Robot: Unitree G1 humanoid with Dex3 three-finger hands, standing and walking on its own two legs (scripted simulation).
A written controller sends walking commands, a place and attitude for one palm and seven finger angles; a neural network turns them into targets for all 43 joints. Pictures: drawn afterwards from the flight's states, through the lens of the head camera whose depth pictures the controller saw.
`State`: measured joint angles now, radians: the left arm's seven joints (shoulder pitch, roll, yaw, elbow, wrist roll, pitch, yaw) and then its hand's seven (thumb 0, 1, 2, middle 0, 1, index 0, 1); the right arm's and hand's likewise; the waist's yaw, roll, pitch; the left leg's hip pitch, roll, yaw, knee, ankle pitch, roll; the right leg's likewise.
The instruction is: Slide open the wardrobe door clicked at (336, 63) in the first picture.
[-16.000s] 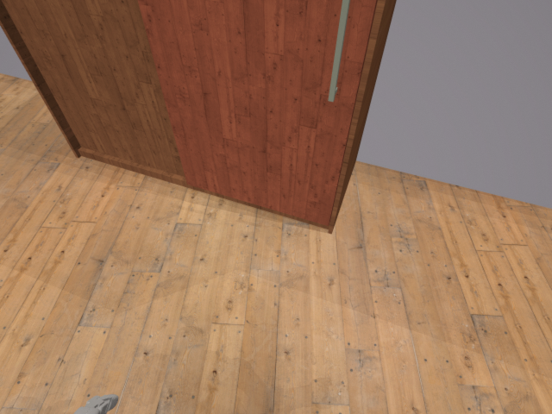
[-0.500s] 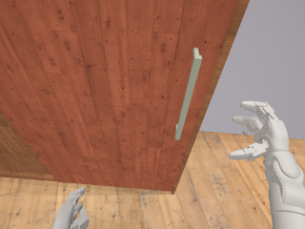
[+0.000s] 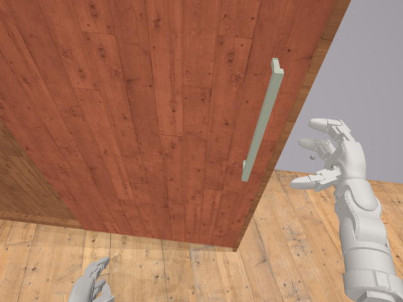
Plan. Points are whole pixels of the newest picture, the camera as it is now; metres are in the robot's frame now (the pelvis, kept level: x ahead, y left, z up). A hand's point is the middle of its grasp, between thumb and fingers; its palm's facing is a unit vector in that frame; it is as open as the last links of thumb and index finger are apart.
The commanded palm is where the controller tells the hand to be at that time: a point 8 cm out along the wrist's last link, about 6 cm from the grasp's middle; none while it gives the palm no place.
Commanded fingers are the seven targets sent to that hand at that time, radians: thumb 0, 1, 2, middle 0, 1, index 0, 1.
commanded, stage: move the hooked fingers beside the handle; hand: right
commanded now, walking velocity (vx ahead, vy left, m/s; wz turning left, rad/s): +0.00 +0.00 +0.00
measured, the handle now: (257, 130) +0.46 -0.08 +0.10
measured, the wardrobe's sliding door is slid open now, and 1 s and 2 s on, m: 0.00 0.00 0.00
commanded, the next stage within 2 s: feel for the door with the fingertips in 1.14 s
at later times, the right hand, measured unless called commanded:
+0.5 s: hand (292, 145) +0.40 -0.15 +0.12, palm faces +0.04 +1.00 +0.01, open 14.0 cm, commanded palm +0.37 -0.20 +0.12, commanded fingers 0.00 0.50 -0.30 0.30 1.20 0.30 1.20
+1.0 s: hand (289, 147) +0.40 -0.14 +0.12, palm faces +0.03 +1.00 +0.01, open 14.0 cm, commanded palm +0.36 -0.19 +0.12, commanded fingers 0.00 0.50 -0.30 0.30 1.20 0.30 1.20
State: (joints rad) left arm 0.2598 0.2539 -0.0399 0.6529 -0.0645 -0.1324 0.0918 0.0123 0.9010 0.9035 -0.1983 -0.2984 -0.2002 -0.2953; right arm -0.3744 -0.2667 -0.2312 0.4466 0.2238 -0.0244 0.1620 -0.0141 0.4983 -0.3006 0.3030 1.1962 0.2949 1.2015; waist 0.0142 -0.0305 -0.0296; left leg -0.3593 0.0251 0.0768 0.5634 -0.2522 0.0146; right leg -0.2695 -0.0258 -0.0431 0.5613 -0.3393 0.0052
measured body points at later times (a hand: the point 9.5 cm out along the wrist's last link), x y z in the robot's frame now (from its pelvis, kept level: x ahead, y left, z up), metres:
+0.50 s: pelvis +0.00 -0.01 +0.00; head +0.02 +0.00 +0.45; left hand +0.11 +0.24 -0.11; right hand +0.40 -0.20 +0.12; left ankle +0.02 +0.11 -0.73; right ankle -0.03 -0.12 -0.73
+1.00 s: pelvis +0.00 -0.01 +0.00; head +0.01 +0.00 +0.45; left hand +0.13 +0.23 -0.10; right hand +0.39 -0.19 +0.12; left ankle +0.02 +0.11 -0.73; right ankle -0.03 -0.12 -0.73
